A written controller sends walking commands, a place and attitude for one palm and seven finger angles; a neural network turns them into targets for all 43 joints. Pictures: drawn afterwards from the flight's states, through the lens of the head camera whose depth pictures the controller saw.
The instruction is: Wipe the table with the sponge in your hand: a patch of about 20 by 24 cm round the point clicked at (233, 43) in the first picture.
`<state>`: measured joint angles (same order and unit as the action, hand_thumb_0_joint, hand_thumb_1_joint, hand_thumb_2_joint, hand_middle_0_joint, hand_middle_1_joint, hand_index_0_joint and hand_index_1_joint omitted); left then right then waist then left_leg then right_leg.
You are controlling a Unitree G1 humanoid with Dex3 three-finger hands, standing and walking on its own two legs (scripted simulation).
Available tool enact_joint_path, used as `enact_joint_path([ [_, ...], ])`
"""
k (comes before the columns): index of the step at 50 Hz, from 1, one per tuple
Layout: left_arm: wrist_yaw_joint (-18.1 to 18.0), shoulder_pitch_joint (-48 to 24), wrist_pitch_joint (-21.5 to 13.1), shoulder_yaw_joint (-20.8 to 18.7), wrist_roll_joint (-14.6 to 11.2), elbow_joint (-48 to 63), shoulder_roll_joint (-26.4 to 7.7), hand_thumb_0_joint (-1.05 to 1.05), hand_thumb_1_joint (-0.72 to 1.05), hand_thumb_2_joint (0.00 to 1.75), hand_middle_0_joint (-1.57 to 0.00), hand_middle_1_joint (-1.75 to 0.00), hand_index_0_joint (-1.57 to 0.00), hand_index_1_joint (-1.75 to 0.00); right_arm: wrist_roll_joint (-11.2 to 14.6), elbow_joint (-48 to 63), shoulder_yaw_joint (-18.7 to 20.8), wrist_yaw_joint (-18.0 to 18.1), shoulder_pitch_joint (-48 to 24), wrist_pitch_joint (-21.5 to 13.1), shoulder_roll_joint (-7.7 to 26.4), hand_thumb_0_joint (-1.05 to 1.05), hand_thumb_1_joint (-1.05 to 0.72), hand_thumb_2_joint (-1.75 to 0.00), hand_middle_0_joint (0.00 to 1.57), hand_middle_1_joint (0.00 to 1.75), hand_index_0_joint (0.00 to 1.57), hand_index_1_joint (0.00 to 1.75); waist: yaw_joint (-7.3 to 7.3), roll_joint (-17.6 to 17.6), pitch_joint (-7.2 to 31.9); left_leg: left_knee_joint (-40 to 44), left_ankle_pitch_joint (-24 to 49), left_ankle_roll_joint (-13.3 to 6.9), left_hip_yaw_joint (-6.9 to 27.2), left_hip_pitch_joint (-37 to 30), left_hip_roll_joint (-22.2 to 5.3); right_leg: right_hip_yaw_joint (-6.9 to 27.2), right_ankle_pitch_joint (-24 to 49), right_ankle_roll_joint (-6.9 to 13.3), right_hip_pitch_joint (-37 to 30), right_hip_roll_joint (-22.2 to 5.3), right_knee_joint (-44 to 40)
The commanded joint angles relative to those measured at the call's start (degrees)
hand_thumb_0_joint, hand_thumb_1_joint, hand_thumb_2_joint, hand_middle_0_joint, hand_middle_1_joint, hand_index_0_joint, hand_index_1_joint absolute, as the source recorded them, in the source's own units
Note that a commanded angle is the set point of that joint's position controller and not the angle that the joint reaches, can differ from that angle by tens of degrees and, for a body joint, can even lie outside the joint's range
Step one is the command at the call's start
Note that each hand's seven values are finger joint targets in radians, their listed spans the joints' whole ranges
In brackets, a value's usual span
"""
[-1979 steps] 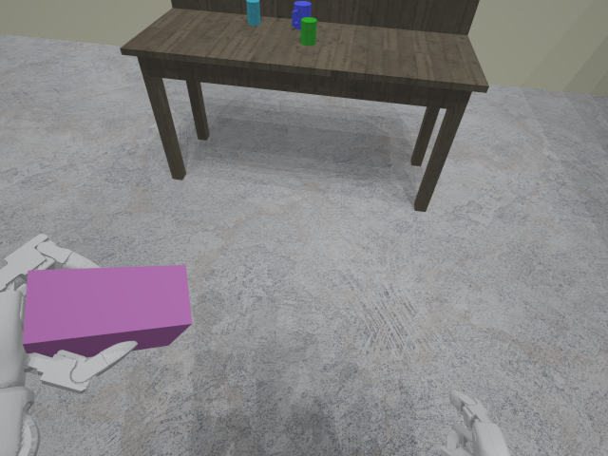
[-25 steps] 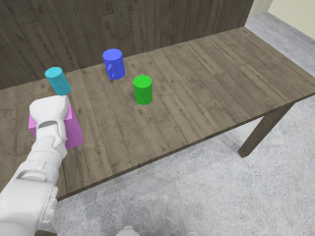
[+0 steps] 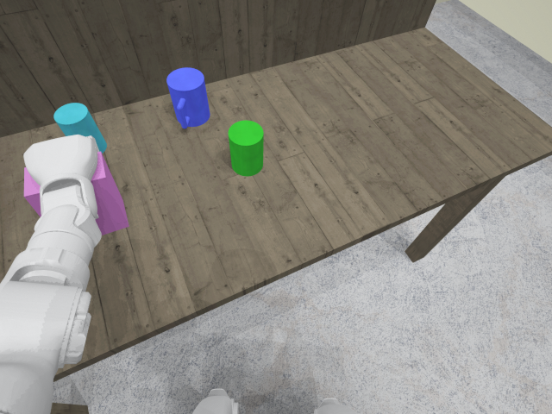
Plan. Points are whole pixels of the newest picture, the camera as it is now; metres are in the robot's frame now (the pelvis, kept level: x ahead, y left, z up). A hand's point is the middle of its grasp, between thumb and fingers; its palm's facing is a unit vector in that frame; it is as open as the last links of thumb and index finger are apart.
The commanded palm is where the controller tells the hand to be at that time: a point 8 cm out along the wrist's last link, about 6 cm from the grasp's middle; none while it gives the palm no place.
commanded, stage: wipe forward along the middle lane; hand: left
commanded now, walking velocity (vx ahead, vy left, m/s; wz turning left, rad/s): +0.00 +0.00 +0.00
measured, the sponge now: (86, 208) +0.44 +0.32 -0.02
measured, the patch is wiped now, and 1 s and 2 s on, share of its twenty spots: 1.00 1.00 1.00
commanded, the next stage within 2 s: slide back across to the first lane in 0.04 s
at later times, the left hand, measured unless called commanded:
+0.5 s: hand (48, 179) +0.45 +0.36 +0.04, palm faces -0.13 +0.00 -0.99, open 9.8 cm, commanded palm +0.43 +0.34 +0.08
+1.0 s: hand (15, 198) +0.42 +0.39 +0.03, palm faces -0.14 +0.00 -0.99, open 9.8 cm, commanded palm +0.40 +0.36 +0.07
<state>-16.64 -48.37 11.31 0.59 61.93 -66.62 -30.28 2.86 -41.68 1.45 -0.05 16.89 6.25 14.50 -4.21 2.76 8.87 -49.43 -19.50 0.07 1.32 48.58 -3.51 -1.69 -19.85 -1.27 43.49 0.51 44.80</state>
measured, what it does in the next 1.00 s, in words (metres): stands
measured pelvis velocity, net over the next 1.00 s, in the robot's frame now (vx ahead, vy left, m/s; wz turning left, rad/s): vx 0.03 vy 0.01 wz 0.01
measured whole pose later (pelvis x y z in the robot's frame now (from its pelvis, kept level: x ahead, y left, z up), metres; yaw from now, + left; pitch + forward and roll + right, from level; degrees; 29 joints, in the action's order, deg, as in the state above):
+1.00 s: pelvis +0.03 +0.01 +0.01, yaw +0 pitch +17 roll -4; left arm -12.2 -35.9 2.4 -7.7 62.5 -57.3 -38.3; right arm 3.0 -40.3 2.3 -0.9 15.6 8.2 15.7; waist -2.5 2.2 7.8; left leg -47.8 -21.6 -0.6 1.3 43.5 -3.1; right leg -1.7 -20.9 -1.7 37.4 0.2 41.1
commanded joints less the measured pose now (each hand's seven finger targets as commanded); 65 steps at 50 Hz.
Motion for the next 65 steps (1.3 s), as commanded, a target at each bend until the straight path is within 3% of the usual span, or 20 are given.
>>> enact_joint_path([
  [1,-0.5,-15.6,0.9,-1.8,1.2,3.3,-13.5,0.00,0.10,1.30,-1.20,-1.60,-1.20,-1.60,-0.4,3.7,3.0,0.5,5.8,-1.0,10.0,0.00,-0.90,-0.90,0.20,0.30,0.20,0.30,-1.71,-0.9,16.8,4.9,10.3,-2.6,-0.9,-15.0,3.2,-2.0,10.9,3.5,-5.1,3.7,-6.3],
  [3,-0.2,-16.7,1.2,-1.6,1.9,1.6,-15.0,0.00,0.10,1.30,-1.20,-1.60,-1.20,-1.60,-0.4,3.5,2.8,0.5,6.4,-0.8,10.3,0.00,-0.90,-0.90,0.20,0.30,0.20,0.30,-2.56,-1.5,15.2,4.7,9.3,-2.7,-0.7,-14.2,3.1,-2.1,9.6,3.3,-3.8,3.8,-6.4],
  [7,0.9,-16.9,0.8,-0.9,2.3,1.5,-14.2,0.00,0.10,1.30,-1.20,-1.60,-1.20,-1.60,-0.6,3.6,3.0,0.4,7.4,-0.8,10.2,0.00,-0.90,-0.90,0.20,0.30,0.20,0.30,-2.37,0.9,16.3,4.4,10.6,-2.5,-0.4,-15.9,2.9,-2.4,9.5,3.7,-2.4,4.0,-5.8],
  [12,1.8,-13.6,-0.7,-5.7,1.7,6.0,-20.0,0.00,0.10,1.30,-1.20,-1.60,-1.20,-1.60,-0.7,4.4,3.0,0.3,7.4,-0.3,10.3,0.00,-0.90,-0.90,0.20,0.30,0.20,0.30,0.23,1.9,21.8,4.3,14.7,-2.6,-0.6,-17.6,3.1,-2.0,13.8,3.8,-7.8,4.0,-5.4],
  [15,1.5,-12.6,-0.8,-5.4,1.6,6.5,-20.1,0.00,0.10,1.30,-1.20,-1.60,-1.20,-1.60,-0.3,4.4,2.9,0.3,6.7,-0.3,10.5,0.00,-0.90,-0.90,0.20,0.30,0.20,0.30,-0.38,0.3,17.9,5.6,11.5,-2.8,-0.9,-16.7,3.1,-2.1,11.2,3.5,-7.5,4.0,-7.0],
  [16,1.4,-12.7,-0.9,-7.3,1.6,6.9,-22.7,0.00,0.10,1.30,-1.20,-1.60,-1.20,-1.60,-0.3,4.3,2.7,0.2,6.4,-0.2,10.9,0.00,-0.90,-0.90,0.20,0.30,0.20,0.30,0.40,1.0,18.3,5.9,11.9,-2.8,-0.6,-16.6,3.2,-2.0,11.6,3.7,-8.4,3.9,-6.8],
  [18,1.2,-13.7,-0.6,-6.5,2.0,7.0,-23.0,0.00,0.10,1.30,-1.20,-1.60,-1.20,-1.60,-0.1,4.3,2.7,0.3,6.2,-0.2,10.8,0.00,-0.90,-0.90,0.20,0.30,0.20,0.30,-0.24,1.6,17.2,6.5,11.2,-2.9,-0.7,-17.0,3.4,-2.0,10.7,3.6,-8.0,3.9,-7.3],
  [21,1.9,-12.0,-1.1,-8.6,1.8,8.3,-25.4,0.00,0.10,1.30,-1.20,-1.60,-1.20,-1.60,-0.1,4.3,2.8,0.1,6.0,-0.3,11.1,0.00,-0.90,-0.90,0.20,0.30,0.20,0.30,0.89,2.4,19.4,6.7,13.8,-2.9,-0.7,-18.9,3.4,-1.9,13.4,3.8,-10.7,3.7,-7.3],
  [22,2.3,-12.8,-1.4,-7.1,1.9,8.7,-24.4,0.00,0.10,1.30,-1.20,-1.60,-1.20,-1.60,0.0,4.5,2.7,0.2,6.2,-0.4,10.9,0.00,-0.90,-0.90,0.20,0.30,0.20,0.30,0.16,2.8,19.1,6.8,14.0,-3.0,-0.5,-19.7,3.3,-2.0,13.2,3.7,-9.9,3.8,-7.4],
  [26,3.9,-10.4,-3.4,-6.9,1.6,10.9,-22.5,0.00,0.10,1.30,-1.20,-1.60,-1.20,-1.60,0.0,4.3,3.3,0.3,6.1,-0.8,10.7,0.00,-0.90,-0.90,0.20,0.30,0.20,0.30,0.44,4.3,18.9,6.9,17.0,-2.9,-0.1,-23.4,2.9,-2.3,14.1,4.1,-9.0,3.9,-7.9],
  [28,4.3,-10.4,-4.6,-5.7,1.2,12.0,-21.0,0.00,0.10,1.30,-1.20,-1.60,-1.20,-1.60,0.1,4.3,3.4,0.5,6.3,-0.8,10.6,0.00,-0.90,-0.90,0.20,0.30,0.20,0.30,-0.25,3.8,17.7,7.0,16.8,-2.9,-0.1,-23.9,2.9,-2.4,13.7,4.0,-8.2,4.0,-8.4],
  [31,4.4,-10.2,-6.2,-8.9,1.3,12.7,-25.0,0.00,0.10,1.30,-1.20,-1.60,-1.20,-1.60,0.0,3.8,3.3,0.8,6.0,-0.6,11.1,0.00,-0.90,-0.90,0.20,0.30,0.20,0.30,0.38,3.4,17.8,7.0,17.8,-3.0,-0.1,-23.3,2.9,-2.1,15.2,4.2,-9.5,3.9,-8.1],
  [33,4.0,-8.2,-6.9,-7.5,2.0,13.1,-22.9,0.00,0.10,1.30,-1.20,-1.60,-1.20,-1.60,-0.1,4.1,3.5,0.6,5.9,-0.5,10.8,0.00,-0.90,-0.90,0.20,0.30,0.20,0.30,0.33,4.6,17.0,6.8,19.1,-2.9,-0.1,-24.1,3.2,-2.4,15.5,4.3,-8.5,4.0,-8.0],
  [37,3.4,-4.7,-7.7,-10.9,2.0,13.9,-25.8,0.00,0.10,1.30,-1.20,-1.60,-1.20,-1.60,-0.4,4.0,3.8,0.2,5.5,0.1,11.3,0.00,-0.90,-0.90,0.20,0.30,0.20,0.30,1.86,4.9,19.1,5.7,23.2,-2.8,-0.3,-24.8,3.2,-2.3,18.9,4.5,-10.2,3.9,-6.9],
  [40,3.0,-2.5,-7.5,-10.1,2.3,13.9,-24.3,0.00,0.10,1.30,-1.20,-1.60,-1.20,-1.60,-0.4,4.4,3.9,-0.2,4.9,0.6,11.2,0.00,-0.90,-0.90,0.20,0.30,0.20,0.30,1.56,3.8,18.4,5.5,23.3,-2.8,-0.5,-24.2,3.4,-2.3,19.6,4.3,-10.3,3.9,-6.9],
  [44,3.3,-2.9,-7.5,-12.1,2.3,13.6,-27.8,0.00,0.10,1.30,-1.20,-1.60,-1.20,-1.60,-0.4,4.6,3.7,-0.2,4.3,1.2,11.9,0.00,-0.90,-0.90,0.20,0.30,0.20,0.30,1.64,2.2,17.3,5.5,21.3,-3.1,-0.6,-22.1,3.8,-2.1,19.8,4.2,-11.5,3.7,-6.9],
  [47,4.0,0.4,-8.2,-9.4,1.8,14.9,-23.0,0.00,0.10,1.30,-1.20,-1.60,-1.20,-1.60,-0.2,5.2,4.1,-0.2,4.2,0.9,11.2,0.00,-0.90,-0.90,0.20,0.30,0.20,0.30,1.93,4.1,18.5,5.3,23.8,-3.0,-0.4,-24.9,3.5,-2.4,20.0,4.4,-10.7,3.8,-6.7],
  [51,4.4,3.7,-8.7,-8.0,0.1,16.4,-19.1,0.00,0.10,1.30,-1.20,-1.60,-1.20,-1.60,0.0,5.7,4.1,0.0,2.9,1.0,10.6,0.00,-0.90,-0.90,0.20,0.30,0.20,0.30,1.70,2.4,16.4,5.9,22.1,-3.0,-0.3,-24.5,3.2,-2.5,18.7,4.5,-10.3,3.8,-7.6],
  [61,2.9,12.5,-6.7,-7.8,-1.4,19.4,-16.0,0.00,0.10,1.30,-1.20,-1.60,-1.20,-1.60,0.3,7.0,3.8,0.1,-0.1,1.1,10.4,0.00,-0.90,-0.90,0.20,0.30,0.20,0.30,3.21,0.4,13.7,7.6,17.5,-2.9,-0.3,-22.5,3.5,-3.0,15.7,4.6,-12.0,3.5,-8.4],
  [65,2.9,13.1,-4.9,-5.4,-1.1,18.6,-13.5,0.00,0.10,1.30,-1.20,-1.60,-1.20,-1.60,0.5,7.4,3.6,0.3,-0.9,1.1,10.4,0.00,-0.90,-0.90,0.20,0.30,0.20,0.30,2.58,-0.6,10.3,8.4,13.1,-2.8,0.0,-21.8,3.6,-3.4,11.2,4.5,-10.1,3.4,-9.0],
])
